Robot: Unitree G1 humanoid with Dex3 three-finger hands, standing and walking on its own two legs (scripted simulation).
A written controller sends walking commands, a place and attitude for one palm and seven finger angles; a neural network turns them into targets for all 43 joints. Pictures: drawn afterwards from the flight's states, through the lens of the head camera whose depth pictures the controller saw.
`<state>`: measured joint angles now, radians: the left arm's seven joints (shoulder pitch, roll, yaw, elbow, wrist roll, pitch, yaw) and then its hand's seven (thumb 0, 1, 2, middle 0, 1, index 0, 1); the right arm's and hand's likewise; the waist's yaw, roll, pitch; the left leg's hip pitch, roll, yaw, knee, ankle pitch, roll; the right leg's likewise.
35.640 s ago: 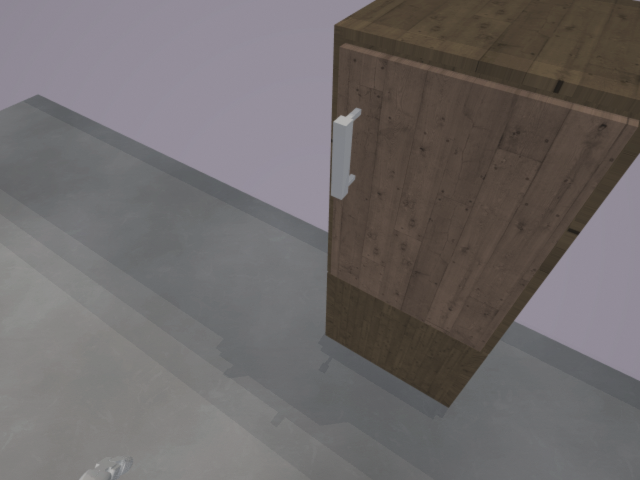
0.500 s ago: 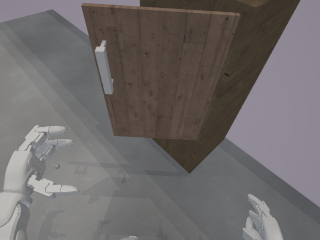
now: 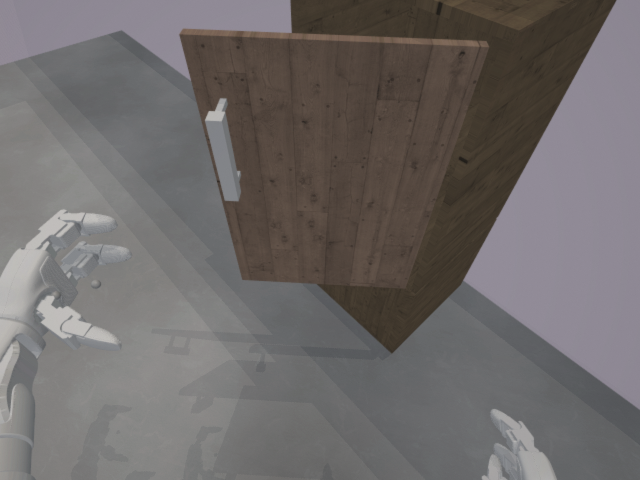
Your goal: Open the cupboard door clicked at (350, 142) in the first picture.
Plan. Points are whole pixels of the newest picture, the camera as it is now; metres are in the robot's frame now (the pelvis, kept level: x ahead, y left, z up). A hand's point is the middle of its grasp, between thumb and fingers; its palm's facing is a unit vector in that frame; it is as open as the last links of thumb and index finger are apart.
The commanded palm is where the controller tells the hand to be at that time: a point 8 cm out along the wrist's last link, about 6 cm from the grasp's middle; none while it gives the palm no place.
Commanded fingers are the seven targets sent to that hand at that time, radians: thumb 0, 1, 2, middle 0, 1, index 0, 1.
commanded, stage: raise the hand with hooked fingers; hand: left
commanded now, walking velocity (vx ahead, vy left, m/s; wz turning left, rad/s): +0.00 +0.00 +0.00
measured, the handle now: (227, 151) +0.57 +0.19 +0.08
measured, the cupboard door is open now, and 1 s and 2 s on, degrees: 44 44 44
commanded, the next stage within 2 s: move the hooked fingers beside the handle in 0.40 s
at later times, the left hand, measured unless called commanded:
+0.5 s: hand (116, 293) +0.29 +0.25 +0.10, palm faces +0.05 -1.00 -0.03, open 14.0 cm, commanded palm +0.26 +0.30 +0.10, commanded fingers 0.00 -0.50 0.30 -0.30 -1.20 -0.30 -1.20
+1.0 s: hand (143, 245) +0.36 +0.25 +0.09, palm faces +0.04 -1.00 -0.01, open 14.0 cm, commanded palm +0.34 +0.30 +0.09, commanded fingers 0.00 -0.50 0.30 -0.30 -1.20 -0.30 -1.20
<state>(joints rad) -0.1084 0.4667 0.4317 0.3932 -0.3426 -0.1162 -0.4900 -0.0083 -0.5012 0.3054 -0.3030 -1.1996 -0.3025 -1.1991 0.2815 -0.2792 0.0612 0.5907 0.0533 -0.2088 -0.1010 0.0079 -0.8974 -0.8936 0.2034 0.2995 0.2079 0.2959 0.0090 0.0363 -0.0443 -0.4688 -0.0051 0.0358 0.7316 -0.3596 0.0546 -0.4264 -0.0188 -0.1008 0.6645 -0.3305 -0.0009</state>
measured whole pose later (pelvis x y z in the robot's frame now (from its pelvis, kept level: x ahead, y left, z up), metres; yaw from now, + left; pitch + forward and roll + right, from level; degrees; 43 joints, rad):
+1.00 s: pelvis -0.01 -0.03 +0.00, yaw -1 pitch +8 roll -1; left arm -0.39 0.52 0.48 0.78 -0.29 -0.22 -0.50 -0.01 -0.50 0.30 -0.31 -1.20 -0.31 -1.20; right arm 0.32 -0.30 0.04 0.62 0.05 -0.15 -0.09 0.01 -0.90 -0.89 0.20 0.30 0.21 0.30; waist -0.04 0.02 -0.04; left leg -0.53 0.03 0.05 0.74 -0.35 0.02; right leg -0.52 0.01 -0.09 0.71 -0.34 -0.04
